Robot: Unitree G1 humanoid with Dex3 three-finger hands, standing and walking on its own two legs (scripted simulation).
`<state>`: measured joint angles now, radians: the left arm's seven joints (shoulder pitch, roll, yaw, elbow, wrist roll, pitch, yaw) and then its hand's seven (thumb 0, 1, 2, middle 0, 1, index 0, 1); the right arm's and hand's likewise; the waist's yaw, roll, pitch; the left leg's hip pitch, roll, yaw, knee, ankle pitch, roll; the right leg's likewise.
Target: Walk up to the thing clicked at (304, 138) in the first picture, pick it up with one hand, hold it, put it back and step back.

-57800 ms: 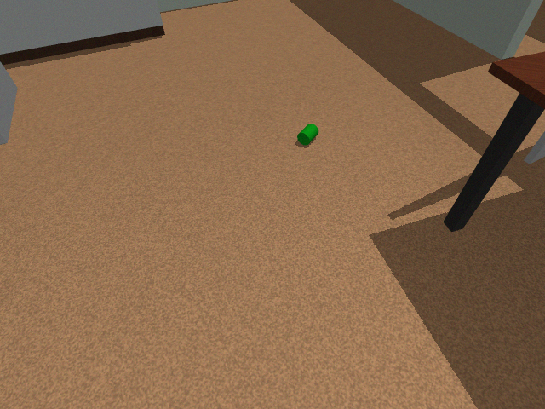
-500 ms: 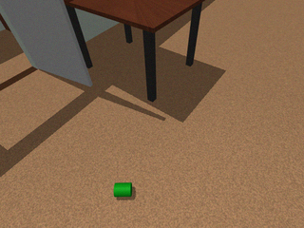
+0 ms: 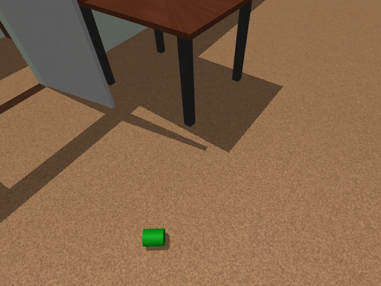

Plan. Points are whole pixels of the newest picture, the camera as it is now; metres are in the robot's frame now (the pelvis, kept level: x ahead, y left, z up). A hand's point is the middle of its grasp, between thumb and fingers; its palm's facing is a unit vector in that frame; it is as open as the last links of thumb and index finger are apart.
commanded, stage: stand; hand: left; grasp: from above
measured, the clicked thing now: (154, 237) +0.47 +0.24 -0.74
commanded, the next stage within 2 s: step back in 0.50 s
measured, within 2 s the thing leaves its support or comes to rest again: neither
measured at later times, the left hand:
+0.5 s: hand out of the picture +0.07 +0.24 -0.16, palm faces +0.00 -0.94 -0.34, open 7.4 cm
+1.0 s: hand out of the picture +0.08 +0.31 -0.18, palm faces -0.04 -0.94 -0.33, open 7.4 cm
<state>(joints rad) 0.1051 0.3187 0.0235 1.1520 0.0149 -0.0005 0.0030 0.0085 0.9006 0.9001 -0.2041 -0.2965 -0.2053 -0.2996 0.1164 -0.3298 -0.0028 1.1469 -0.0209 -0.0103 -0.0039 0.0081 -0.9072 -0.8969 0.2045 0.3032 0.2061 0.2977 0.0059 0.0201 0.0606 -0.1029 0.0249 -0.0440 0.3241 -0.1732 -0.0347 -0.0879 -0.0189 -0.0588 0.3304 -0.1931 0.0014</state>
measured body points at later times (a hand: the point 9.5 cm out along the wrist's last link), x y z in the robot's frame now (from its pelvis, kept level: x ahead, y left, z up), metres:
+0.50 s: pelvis +0.00 -0.01 +0.00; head +0.01 -0.01 +0.45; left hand +0.07 +0.29 -0.13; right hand +0.07 -0.30 -0.14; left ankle +0.01 +0.14 -0.75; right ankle -0.01 -0.12 -0.75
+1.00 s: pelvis -0.07 +0.06 -0.01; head +0.02 +0.09 +0.42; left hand +0.08 +0.36 -0.16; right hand -0.01 -0.25 -0.13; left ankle -0.06 +0.15 -0.75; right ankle -0.09 -0.09 -0.67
